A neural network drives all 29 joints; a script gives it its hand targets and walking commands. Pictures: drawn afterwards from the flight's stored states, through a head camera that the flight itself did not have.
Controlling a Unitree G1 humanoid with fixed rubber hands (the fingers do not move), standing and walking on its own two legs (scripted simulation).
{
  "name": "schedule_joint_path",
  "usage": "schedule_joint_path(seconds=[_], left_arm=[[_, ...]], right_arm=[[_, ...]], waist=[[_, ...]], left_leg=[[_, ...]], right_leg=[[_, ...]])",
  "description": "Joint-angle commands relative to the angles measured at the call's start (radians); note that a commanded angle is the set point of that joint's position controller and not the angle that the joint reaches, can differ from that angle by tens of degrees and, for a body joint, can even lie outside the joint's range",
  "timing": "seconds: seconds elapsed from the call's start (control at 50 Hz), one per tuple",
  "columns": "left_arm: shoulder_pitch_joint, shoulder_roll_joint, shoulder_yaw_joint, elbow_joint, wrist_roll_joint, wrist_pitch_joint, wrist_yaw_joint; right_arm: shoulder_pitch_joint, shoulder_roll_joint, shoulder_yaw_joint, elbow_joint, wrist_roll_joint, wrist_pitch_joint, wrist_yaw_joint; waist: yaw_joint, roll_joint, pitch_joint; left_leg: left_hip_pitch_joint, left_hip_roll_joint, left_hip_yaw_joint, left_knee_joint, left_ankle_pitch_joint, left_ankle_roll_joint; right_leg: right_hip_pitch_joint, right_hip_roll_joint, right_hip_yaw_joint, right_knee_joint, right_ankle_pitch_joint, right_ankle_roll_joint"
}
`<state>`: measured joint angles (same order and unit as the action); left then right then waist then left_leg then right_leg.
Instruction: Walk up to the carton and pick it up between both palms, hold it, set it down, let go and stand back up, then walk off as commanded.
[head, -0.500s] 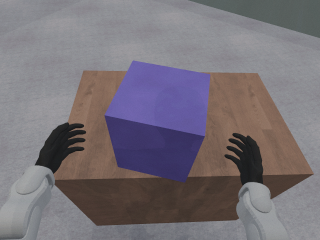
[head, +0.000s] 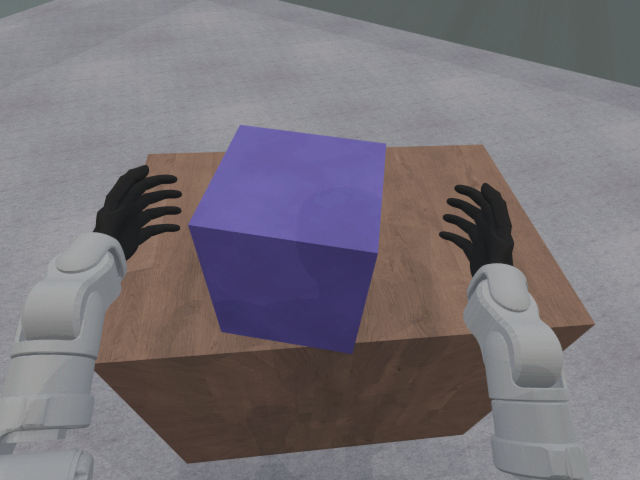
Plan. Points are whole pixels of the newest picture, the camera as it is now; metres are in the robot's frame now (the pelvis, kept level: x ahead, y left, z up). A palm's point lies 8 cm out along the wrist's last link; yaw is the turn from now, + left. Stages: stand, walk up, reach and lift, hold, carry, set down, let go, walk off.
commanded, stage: reach and lift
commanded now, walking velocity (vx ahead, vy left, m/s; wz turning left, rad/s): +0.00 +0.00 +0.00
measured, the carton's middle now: (298, 244) +0.43 +0.00 +0.03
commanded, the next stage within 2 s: none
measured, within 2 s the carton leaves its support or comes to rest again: neither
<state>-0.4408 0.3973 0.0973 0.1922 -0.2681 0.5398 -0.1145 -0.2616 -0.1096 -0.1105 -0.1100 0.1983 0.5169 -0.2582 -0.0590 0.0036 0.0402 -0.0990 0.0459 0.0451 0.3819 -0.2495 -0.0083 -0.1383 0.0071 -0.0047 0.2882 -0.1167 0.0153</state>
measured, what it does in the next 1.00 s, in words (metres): stands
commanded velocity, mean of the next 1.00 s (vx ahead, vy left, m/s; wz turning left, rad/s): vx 0.00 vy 0.00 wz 0.00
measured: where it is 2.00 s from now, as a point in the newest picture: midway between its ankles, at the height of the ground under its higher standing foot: outside the picture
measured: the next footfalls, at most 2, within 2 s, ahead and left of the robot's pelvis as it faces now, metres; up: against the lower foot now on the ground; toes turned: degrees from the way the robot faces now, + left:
none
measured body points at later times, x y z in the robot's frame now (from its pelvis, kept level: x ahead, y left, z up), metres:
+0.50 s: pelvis +0.01 +0.00 +0.00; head +0.02 +0.02 +0.45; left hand +0.45 +0.19 +0.17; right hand +0.38 -0.21 +0.17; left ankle -0.03 +0.12 -0.75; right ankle +0.03 -0.13 -0.75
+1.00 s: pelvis +0.01 +0.00 +0.00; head +0.01 +0.01 +0.45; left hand +0.48 +0.18 +0.17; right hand +0.41 -0.20 +0.16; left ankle -0.03 +0.12 -0.75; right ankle +0.03 -0.13 -0.75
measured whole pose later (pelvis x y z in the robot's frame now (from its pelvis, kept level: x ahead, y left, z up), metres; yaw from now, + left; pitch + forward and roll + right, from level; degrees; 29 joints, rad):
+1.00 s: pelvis +0.01 +0.00 +0.00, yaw +0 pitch -1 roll -1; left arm -1.04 0.43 0.05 1.12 -0.25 0.25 -0.08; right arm -0.82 -0.14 -0.03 0.72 0.23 0.29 -0.24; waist -0.13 -0.01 0.01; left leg -0.10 0.05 0.04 0.37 -0.26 -0.01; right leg -0.14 0.01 0.00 0.29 -0.13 0.02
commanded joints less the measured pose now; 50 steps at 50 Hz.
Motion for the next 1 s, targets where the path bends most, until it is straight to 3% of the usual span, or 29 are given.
schedule_joint_path(seconds=[0.0,0.12,0.16,0.2,0.22,0.26,0.3,0.4,0.48,0.52,0.54,0.6,0.68,0.7,0.72,0.76,0.8,0.84,0.92,0.98], left_arm=[[-0.473,0.235,0.071,0.024,0.02,-0.044,-0.002],[-0.574,0.258,0.095,0.054,0.05,-0.025,-0.005],[-0.593,0.257,0.093,0.004,0.046,-0.025,-0.002],[-0.634,0.256,0.085,0.043,0.056,-0.021,-0.001],[-0.635,0.257,0.091,0.013,0.053,-0.02,0.001],[-0.67,0.257,0.088,0.057,0.064,-0.012,0.001],[-0.696,0.259,0.093,0.088,0.074,-0.013,0.006],[-0.847,0.273,0.059,0.215,0.079,-0.035,0.013],[-0.952,0.27,0.011,0.273,0.043,-0.076,0.029],[-0.991,0.268,-0.008,0.359,0.04,-0.096,0.033],[-0.996,0.267,0.001,0.349,0.038,-0.105,0.037],[-1.03,0.245,-0.001,0.505,0.043,-0.129,0.035],[-1.047,0.213,-0.006,0.658,0.076,-0.163,0.036],[-1.054,0.203,-0.017,0.673,0.079,-0.178,0.035],[-1.038,0.197,-0.002,0.694,0.095,-0.195,0.037],[-1.032,0.195,0.006,0.781,0.132,-0.222,0.035],[-1.033,0.182,0.001,0.805,0.136,-0.26,0.032],[-1.018,0.168,-0.012,0.764,0.124,-0.308,0.036],[-1.046,0.138,-0.052,0.769,0.082,-0.407,0.043],[-1.039,0.121,-0.068,0.868,0.086,-0.459,0.043]], right_arm=[[-0.446,-0.156,0.002,0.092,0.079,-0.035,0.005],[-0.561,-0.185,0.006,0.106,0.082,-0.057,-0.014],[-0.59,-0.201,0.002,0.068,0.088,-0.068,-0.015],[-0.615,-0.209,-0.001,0.116,0.081,-0.068,-0.016],[-0.624,-0.21,0.012,0.102,0.097,-0.07,-0.015],[-0.648,-0.225,-0.004,0.176,0.091,-0.061,-0.01],[-0.683,-0.227,-0.003,0.216,0.094,-0.059,-0.003],[-0.806,-0.223,-0.011,0.371,0.104,-0.056,0.01],[-0.914,-0.219,-0.026,0.411,0.094,-0.085,0.02],[-0.964,-0.214,-0.022,0.43,0.086,-0.101,0.017],[-0.974,-0.211,-0.021,0.414,0.081,-0.112,0.016],[-1.009,-0.197,-0.002,0.535,0.071,-0.123,0.014],[-1.03,-0.201,0.034,0.677,0.081,-0.142,0.016],[-1.027,-0.194,0.045,0.712,0.086,-0.149,0.015],[-1.014,-0.178,0.066,0.723,0.093,-0.161,0.015],[-1.003,-0.157,0.078,0.798,0.088,-0.174,0.017],[-1.003,-0.132,0.08,0.819,0.083,-0.2,0.016],[-0.989,-0.121,0.077,0.767,0.078,-0.248,0.014],[-1.001,-0.097,0.05,0.77,0.044,-0.336,0.018],[-0.985,-0.075,0.058,0.879,0.032,-0.368,0.027]], waist=[[-0.014,0.039,-0.315],[-0.031,0.026,-0.409],[-0.034,0.037,-0.468],[-0.051,0.037,-0.446],[-0.042,0.041,-0.467],[-0.062,0.051,-0.441],[-0.055,0.051,-0.434],[-0.071,0.09,-0.408],[-0.083,0.103,-0.468],[-0.089,0.092,-0.496],[-0.085,0.074,-0.524],[-0.097,0.053,-0.48],[-0.086,0.05,-0.423],[-0.096,0.057,-0.416],[-0.075,0.053,-0.417],[-0.066,0.058,-0.388],[-0.064,0.06,-0.403],[-0.064,0.068,-0.46],[-0.09,0.074,-0.56],[-0.097,0.079,-0.517]], left_leg=[[-0.185,-0.046,0.006,-0.117,0.134,0.008],[-0.186,-0.063,0.009,-0.078,0.259,-0.005],[-0.157,-0.065,0.005,-0.062,0.304,-0.015],[-0.161,-0.067,0.006,-0.053,0.32,-0.019],[-0.15,-0.068,0.006,-0.045,0.357,-0.021],[-0.15,-0.063,0.005,-0.047,0.348,-0.03],[-0.147,-0.062,0.004,-0.051,0.33,-0.027],[-0.178,-0.056,-0.004,-0.063,0.273,-0.027],[-0.158,-0.054,-0.009,-0.054,0.276,-0.028],[-0.166,-0.055,-0.01,-0.051,0.273,-0.022],[-0.158,-0.055,-0.008,-0.049,0.293,-0.02],[-0.186,-0.06,-0.013,-0.057,0.275,-0.014],[-0.189,-0.059,-0.012,-0.069,0.275,-0.011],[-0.176,-0.058,-0.015,-0.072,0.283,-0.013],[-0.171,-0.057,-0.011,-0.069,0.306,-0.01],[-0.191,-0.057,-0.007,-0.08,0.286,-0.003],[-0.181,-0.058,-0.008,-0.082,0.282,-0.002],[-0.147,-0.059,-0.007,-0.065,0.337,-0.006],[-0.126,-0.066,-0.006,-0.026,0.382,-0.02],[-0.142,-0.066,-0.009,-0.02,0.356,-0.02]], right_leg=[[0.324,-0.003,0.036,0.058,0.21,-0.015],[0.39,0.004,0.032,0.094,0.44,0.007],[0.401,0.011,0.026,0.103,0.477,0.007],[0.395,0.015,0.019,0.106,0.511,0.012],[0.401,0.018,0.02,0.113,0.546,0.011],[0.38,0.024,0.007,0.106,0.516,0.008],[0.364,0.024,0.007,0.099,0.485,0.006],[0.333,0.022,0.0,0.09,0.397,-0.002],[0.315,0.022,-0.009,0.09,0.391,-0.004],[0.319,0.021,-0.007,0.095,0.409,-0.003],[0.339,0.024,-0.007,0.097,0.436,-0.001],[0.343,0.017,-0.006,0.093,0.455,0.004],[0.328,0.017,-0.01,0.082,0.454,0.001],[0.326,0.018,-0.018,0.08,0.465,0.001],[0.334,0.02,-0.01,0.081,0.48,0.002],[0.33,0.015,-0.009,0.083,0.47,0.002],[0.322,0.015,-0.015,0.078,0.448,0.004],[0.318,0.023,-0.023,0.089,0.48,0.001],[0.273,0.027,-0.031,0.102,0.507,-0.002],[0.229,0.022,-0.029,0.096,0.452,-0.009]])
